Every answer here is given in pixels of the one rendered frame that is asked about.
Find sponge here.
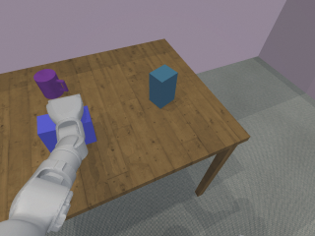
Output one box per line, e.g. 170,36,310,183
36,105,97,152

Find table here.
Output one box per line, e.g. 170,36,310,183
0,39,250,222

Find robot left hand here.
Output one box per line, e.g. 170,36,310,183
46,93,84,124

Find left robot upper arm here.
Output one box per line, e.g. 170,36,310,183
0,177,74,236

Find left robot forearm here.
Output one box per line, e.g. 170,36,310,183
9,118,89,219

